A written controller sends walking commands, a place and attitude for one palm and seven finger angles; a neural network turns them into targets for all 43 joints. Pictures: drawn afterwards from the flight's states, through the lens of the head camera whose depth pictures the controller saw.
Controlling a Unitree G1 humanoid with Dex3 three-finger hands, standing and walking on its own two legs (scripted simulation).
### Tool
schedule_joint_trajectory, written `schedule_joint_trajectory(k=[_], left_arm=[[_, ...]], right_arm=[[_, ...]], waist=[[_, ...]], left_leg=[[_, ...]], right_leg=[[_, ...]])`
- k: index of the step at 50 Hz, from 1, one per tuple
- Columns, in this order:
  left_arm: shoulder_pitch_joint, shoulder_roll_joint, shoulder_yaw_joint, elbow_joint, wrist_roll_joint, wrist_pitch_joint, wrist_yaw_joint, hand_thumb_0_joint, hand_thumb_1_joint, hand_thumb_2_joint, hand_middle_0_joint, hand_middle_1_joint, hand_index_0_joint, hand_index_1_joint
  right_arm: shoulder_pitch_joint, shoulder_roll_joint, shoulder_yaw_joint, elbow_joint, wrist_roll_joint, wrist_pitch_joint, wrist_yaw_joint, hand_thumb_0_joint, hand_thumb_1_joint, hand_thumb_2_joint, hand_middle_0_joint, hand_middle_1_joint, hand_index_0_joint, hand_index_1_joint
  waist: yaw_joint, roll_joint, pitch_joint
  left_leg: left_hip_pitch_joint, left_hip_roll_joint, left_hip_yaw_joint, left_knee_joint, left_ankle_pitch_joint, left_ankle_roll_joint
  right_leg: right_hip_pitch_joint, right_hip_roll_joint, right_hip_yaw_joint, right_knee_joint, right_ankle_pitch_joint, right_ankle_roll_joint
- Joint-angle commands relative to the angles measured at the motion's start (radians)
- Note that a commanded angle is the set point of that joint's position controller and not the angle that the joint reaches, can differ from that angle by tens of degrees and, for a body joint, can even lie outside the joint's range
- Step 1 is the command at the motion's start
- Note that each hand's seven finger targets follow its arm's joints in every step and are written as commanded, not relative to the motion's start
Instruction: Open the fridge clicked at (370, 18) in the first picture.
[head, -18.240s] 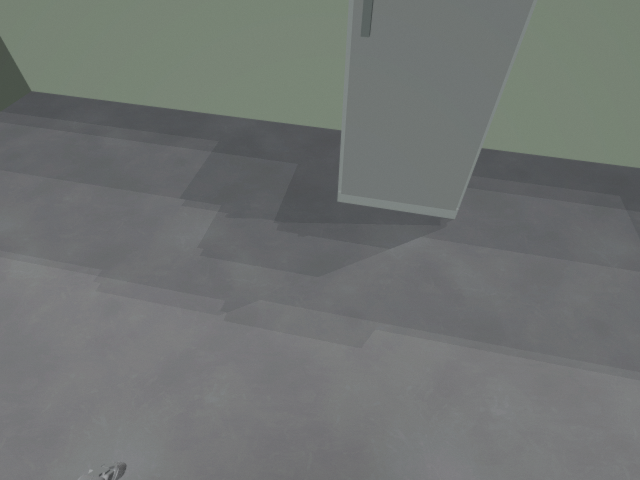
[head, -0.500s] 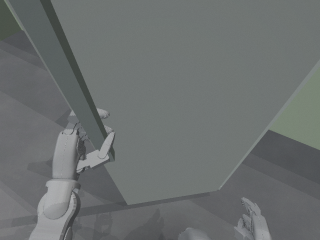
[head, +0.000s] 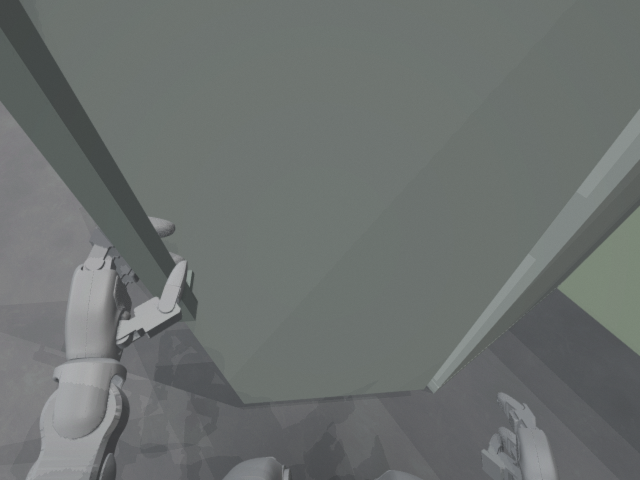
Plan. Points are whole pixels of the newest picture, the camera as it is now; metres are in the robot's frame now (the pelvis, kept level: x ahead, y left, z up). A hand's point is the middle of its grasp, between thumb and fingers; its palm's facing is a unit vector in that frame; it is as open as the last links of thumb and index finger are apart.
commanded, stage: walk backward, drawing the door open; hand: left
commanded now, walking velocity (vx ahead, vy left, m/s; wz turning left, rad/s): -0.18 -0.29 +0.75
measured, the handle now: (128, 199) +0.33 +0.18 +0.21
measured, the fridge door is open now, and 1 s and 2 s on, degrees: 59 73 72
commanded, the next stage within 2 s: stop walking and hold the door back in 0.26 s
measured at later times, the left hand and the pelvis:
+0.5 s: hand (203, 429) +0.16 +0.10 +0.12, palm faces +0.55 -0.78 -0.30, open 6.9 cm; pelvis -0.05 -0.18 +0.00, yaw +18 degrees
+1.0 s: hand (192, 398) +0.18 +0.12 +0.13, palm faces +0.48 -0.86 -0.17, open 6.3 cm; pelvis -0.14 -0.19 +0.01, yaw +22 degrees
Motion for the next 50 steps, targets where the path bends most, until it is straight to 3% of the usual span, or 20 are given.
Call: schedule_joint_trajectory(k=[1,2,3,4,9,15,18,19,20,21,22,25,30,38,41,42,44,45,48,50], left_arm=[[-0.169,0.122,0.06,-0.34,-0.007,-0.116,0.021,0.0,0.9,0.9,-0.45,-1.4,-0.45,-1.4],[-0.189,0.124,0.052,-0.354,-0.006,-0.125,0.02,0.0,0.9,0.9,-0.45,-1.4,-0.45,-1.4],[-0.199,0.145,0.052,-0.351,0.007,-0.148,0.024,0.0,0.9,0.9,-0.45,-1.4,-0.45,-1.4],[-0.181,0.17,0.074,-0.363,0.032,-0.158,0.006,0.0,0.9,0.9,-0.45,-1.4,-0.45,-1.4],[-0.191,0.134,0.062,-0.338,0.024,-0.11,0.007,0.0,0.9,0.9,-0.45,-1.4,-0.45,-1.4],[-0.136,0.152,0.112,-0.274,-0.005,-0.098,0.035,0.0,0.9,0.9,-0.45,-1.4,-0.45,-1.4],[-0.122,0.235,0.18,-0.281,-0.003,-0.097,0.044,0.0,0.9,0.9,-0.45,-1.4,-0.45,-1.4],[-0.167,0.244,0.179,-0.123,0.009,-0.084,0.053,0.0,0.9,0.9,-0.45,-1.4,-0.45,-1.4],[-0.221,0.324,0.271,-0.02,0.011,-0.085,0.07,0.0,0.9,0.9,-0.45,-1.4,-0.45,-1.4],[-0.241,0.347,0.309,0.08,0.005,-0.069,0.078,0.0,0.9,0.9,-0.45,-1.4,-0.45,-1.4],[-0.375,0.27,0.204,0.079,0.004,-0.081,0.064,0.0,0.9,0.9,-0.45,-1.4,-0.45,-1.4],[-0.511,0.322,0.25,0.317,-0.011,-0.131,0.073,0.0,0.9,0.9,-0.45,-1.4,-0.45,-1.4],[-0.757,0.291,0.164,0.457,-0.023,-0.171,0.056,0.0,0.9,0.9,-0.45,-1.4,-0.45,-1.4],[-0.961,0.376,0.236,0.565,0.0,-0.195,0.06,0.0,0.9,0.9,-0.45,-1.4,-0.45,-1.4],[-1.051,0.318,0.17,0.572,0.006,-0.202,0.049,0.0,0.9,0.9,-0.45,-1.4,-0.45,-1.4],[-1.091,0.293,0.144,0.581,0.005,-0.21,0.042,0.0,0.9,0.9,-0.45,-1.4,-0.45,-1.4],[-1.165,0.226,0.055,0.531,0.005,-0.214,0.038,0.0,0.9,0.9,-0.45,-1.4,-0.45,-1.4],[-1.211,0.296,0.104,0.582,0.027,-0.205,0.042,0.0,0.9,0.9,-0.45,-1.4,-0.45,-1.4],[-1.211,0.323,0.119,0.675,0.014,-0.173,0.025,0.0,0.9,0.9,-0.45,-1.4,-0.45,-1.4],[-1.221,0.241,0.04,0.672,0.008,-0.167,0.004,0.0,0.9,0.9,-0.45,-1.4,-0.45,-1.4]], right_arm=[[0.012,-0.054,-0.001,-0.183,-0.004,-0.056,-0.002,0.0,-0.9,-0.9,0.2,0.3,0.2,0.3],[0.009,-0.093,-0.013,-0.198,-0.005,-0.058,-0.002,0.0,-0.9,-0.9,0.2,0.3,0.2,0.3],[-0.006,-0.13,-0.019,-0.198,-0.01,-0.055,0.01,0.0,-0.9,-0.9,0.2,0.3,0.2,0.3],[-0.029,-0.09,-0.002,-0.169,-0.023,-0.066,0.027,0.0,-0.9,-0.9,0.2,0.3,0.2,0.3],[-0.047,-0.103,-0.018,-0.127,0.012,-0.072,0.049,0.0,-0.9,-0.9,0.2,0.3,0.2,0.3],[-0.056,-0.106,-0.012,-0.156,0.026,-0.081,0.059,0.0,-0.9,-0.9,0.2,0.3,0.2,0.3],[-0.034,-0.065,-0.004,-0.148,0.034,-0.074,0.063,0.0,-0.9,-0.9,0.2,0.3,0.2,0.3],[-0.056,-0.039,0.012,-0.136,0.031,-0.061,0.054,0.0,-0.9,-0.9,0.2,0.3,0.2,0.3],[-0.069,-0.054,0.01,-0.128,0.017,-0.059,0.046,0.0,-0.9,-0.9,0.2,0.3,0.2,0.3],[-0.038,-0.076,-0.019,-0.103,0.015,-0.053,0.034,0.0,-0.9,-0.9,0.2,0.3,0.2,0.3],[-0.082,-0.075,-0.009,-0.103,0.014,-0.047,0.028,0.0,-0.9,-0.9,0.2,0.3,0.2,0.3],[-0.11,-0.103,0.015,-0.077,0.024,-0.009,0.008,0.0,-0.9,-0.9,0.2,0.3,0.2,0.3],[-0.117,-0.143,0.006,-0.078,0.029,0.019,0.025,0.0,-0.9,-0.9,0.2,0.3,0.2,0.3],[-0.066,-0.15,-0.009,-0.078,0.027,0.016,0.037,0.0,-0.9,-0.9,0.2,0.3,0.2,0.3],[-0.024,-0.137,-0.001,-0.077,0.029,0.017,0.034,0.0,-0.9,-0.9,0.2,0.3,0.2,0.3],[-0.007,-0.155,-0.006,-0.081,0.027,0.013,0.03,0.0,-0.9,-0.9,0.2,0.3,0.2,0.3],[-0.018,-0.163,0.003,-0.104,0.047,0.005,0.035,0.0,-0.9,-0.9,0.2,0.3,0.2,0.3],[-0.027,-0.146,0.009,-0.089,0.051,-0.003,0.035,0.0,-0.9,-0.9,0.2,0.3,0.2,0.3],[0.02,-0.17,0.001,-0.059,0.058,0.001,0.025,0.0,-0.9,-0.9,0.2,0.3,0.2,0.3],[0.031,-0.157,0.013,-0.049,0.052,0.001,0.022,0.0,-0.9,-0.9,0.2,0.3,0.2,0.3]], waist=[[-0.011,-0.029,-0.367],[-0.023,0.162,-0.337],[0.014,0.351,-0.334],[0.004,0.231,-0.317],[0.036,0.232,-0.225],[0.034,0.327,-0.236],[0.033,0.045,-0.27],[0.036,-0.173,-0.272],[0.066,-0.199,-0.298],[0.044,-0.321,-0.333],[0.036,-0.293,-0.292],[0.042,-0.175,-0.26],[0.058,-0.221,-0.233],[0.081,-0.245,-0.336],[0.036,-0.123,-0.383],[0.03,0.005,-0.377],[0.025,0.396,-0.296],[0.014,0.298,-0.264],[0.042,0.111,-0.27],[0.037,0.184,-0.309]], left_leg=[[0.309,0.048,-0.041,-0.532,0.31,0.032],[0.521,0.268,-0.358,-0.625,0.611,0.117],[0.64,0.564,-0.761,-0.631,1.139,0.257],[0.571,0.552,-0.793,-0.634,0.999,0.235],[0.274,0.302,-0.323,-0.6,0.672,0.15],[0.106,0.244,-0.348,-0.581,0.393,0.135],[0.052,0.03,-0.204,-0.312,0.177,0.03],[-0.121,-0.03,-0.122,-0.041,0.046,-0.001],[-0.207,-0.029,-0.158,0.25,-0.053,0.001],[-0.205,-0.015,-0.245,0.39,-0.006,-0.002],[-0.235,-0.005,-0.264,0.441,0.074,-0.006],[-0.245,0.006,-0.226,0.366,0.182,-0.016],[-0.187,0.002,-0.175,0.195,0.215,-0.001],[0.033,0.002,-0.055,-0.274,0.111,0.04],[0.265,-0.029,0.009,-0.533,0.204,0.059],[0.309,0.046,-0.091,-0.615,0.141,0.092],[0.339,0.383,-0.592,-0.762,0.024,0.234],[0.283,0.404,-0.605,-0.761,-0.021,0.264],[0.277,0.309,-0.365,-0.639,0.233,0.228],[0.335,0.276,-0.287,-0.581,0.432,0.202]], right_leg=[[0.06,-0.14,0.103,0.117,0.38,-0.043],[-0.237,-0.037,0.059,0.357,0.069,0.053],[-0.455,0.027,0.145,0.543,-0.363,0.124],[-0.429,0.034,0.283,0.619,-0.269,0.099],[-0.231,0.034,0.221,0.455,-0.049,0.129],[0.07,0.116,0.139,0.043,-0.13,0.142],[0.196,0.043,0.158,-0.297,0.08,0.118],[0.24,-0.171,0.341,-0.298,0.176,0.042],[0.184,-0.336,0.516,-0.288,0.302,-0.048],[0.146,-0.358,0.596,-0.289,0.163,-0.052],[0.161,-0.333,0.565,-0.26,0.163,-0.049],[0.228,-0.276,0.363,-0.19,0.359,-0.019],[0.214,-0.303,0.386,-0.293,0.097,-0.021],[0.219,-0.283,0.357,-0.338,-0.131,-0.056],[0.113,-0.164,0.246,-0.241,-0.232,0.008],[0.037,-0.089,0.192,-0.136,-0.256,0.042],[-0.268,0.073,0.101,0.309,-0.284,0.081],[-0.294,0.031,0.206,0.407,-0.207,0.064],[-0.214,0.025,0.172,0.301,-0.112,0.078],[-0.145,0.059,0.129,0.179,-0.115,0.077]])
